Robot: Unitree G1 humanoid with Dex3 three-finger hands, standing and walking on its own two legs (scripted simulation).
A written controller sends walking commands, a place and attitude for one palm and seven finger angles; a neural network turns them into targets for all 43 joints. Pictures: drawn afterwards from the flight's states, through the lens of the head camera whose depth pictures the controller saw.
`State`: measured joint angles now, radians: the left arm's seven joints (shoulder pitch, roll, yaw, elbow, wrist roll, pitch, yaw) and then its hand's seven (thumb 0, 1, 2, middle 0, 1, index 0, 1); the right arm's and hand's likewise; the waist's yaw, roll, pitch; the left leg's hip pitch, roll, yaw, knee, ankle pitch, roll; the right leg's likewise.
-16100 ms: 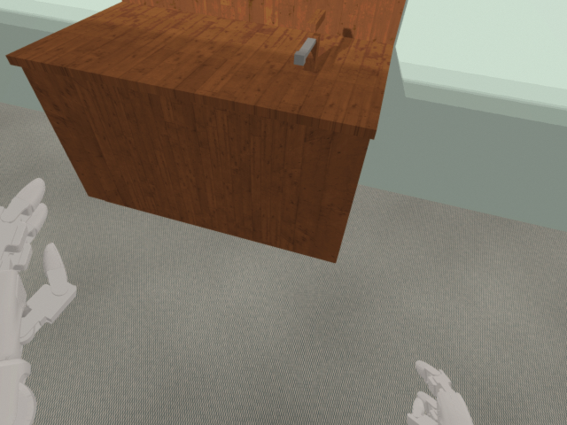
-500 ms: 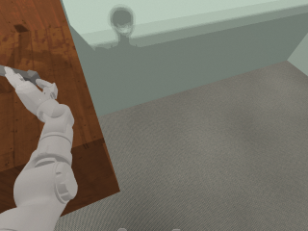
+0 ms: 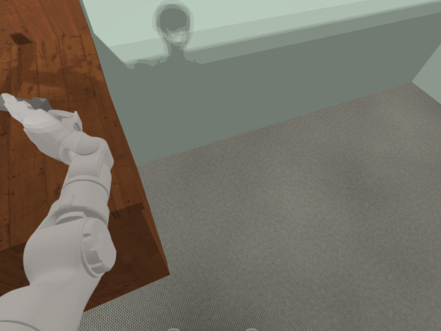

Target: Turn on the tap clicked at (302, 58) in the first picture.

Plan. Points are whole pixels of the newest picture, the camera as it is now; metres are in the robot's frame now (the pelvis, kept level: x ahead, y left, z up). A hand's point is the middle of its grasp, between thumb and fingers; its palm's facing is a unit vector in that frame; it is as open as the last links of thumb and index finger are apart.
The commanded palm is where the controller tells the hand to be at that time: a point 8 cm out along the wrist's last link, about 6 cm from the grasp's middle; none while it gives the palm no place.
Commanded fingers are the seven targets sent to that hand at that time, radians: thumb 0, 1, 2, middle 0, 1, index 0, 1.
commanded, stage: push the lever round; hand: left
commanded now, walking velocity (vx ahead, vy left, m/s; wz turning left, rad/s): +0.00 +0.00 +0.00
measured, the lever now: (39, 108) +0.50 +0.31 +0.11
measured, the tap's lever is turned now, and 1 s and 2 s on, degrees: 57 76 76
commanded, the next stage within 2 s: lift the hand up off the lever in 0.44 s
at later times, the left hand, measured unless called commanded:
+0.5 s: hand (87, 103) +0.52 +0.23 +0.10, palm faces +0.83 -0.54 -0.15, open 8.2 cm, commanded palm +0.48 +0.23 +0.10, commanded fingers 0.00 0.90 0.90 -0.15 -0.15 -0.15 -0.15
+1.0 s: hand (86, 99) +0.53 +0.23 +0.11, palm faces +0.82 -0.56 -0.11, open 7.9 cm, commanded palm +0.47 +0.24 +0.12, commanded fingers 0.00 0.90 0.90 -0.15 -0.15 -0.15 -0.15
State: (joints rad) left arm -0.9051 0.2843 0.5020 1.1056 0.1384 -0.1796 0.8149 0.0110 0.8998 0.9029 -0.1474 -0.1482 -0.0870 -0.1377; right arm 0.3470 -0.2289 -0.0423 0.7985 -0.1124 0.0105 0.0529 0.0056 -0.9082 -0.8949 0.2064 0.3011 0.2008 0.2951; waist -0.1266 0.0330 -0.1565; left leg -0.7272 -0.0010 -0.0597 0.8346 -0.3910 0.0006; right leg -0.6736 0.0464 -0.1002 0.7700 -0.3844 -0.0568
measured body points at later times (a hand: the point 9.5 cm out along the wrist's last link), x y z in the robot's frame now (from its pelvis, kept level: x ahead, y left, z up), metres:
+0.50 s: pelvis +0.00 -0.01 -0.01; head +0.10 +0.00 +0.43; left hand +0.48 +0.26 +0.11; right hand +0.00 -0.27 -0.13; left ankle +0.00 +0.12 -0.70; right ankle -0.01 -0.09 -0.70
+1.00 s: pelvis +0.02 +0.00 +0.00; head +0.10 +0.01 +0.45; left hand +0.48 +0.26 +0.12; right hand +0.00 -0.26 -0.12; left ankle +0.00 +0.12 -0.70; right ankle -0.01 -0.09 -0.70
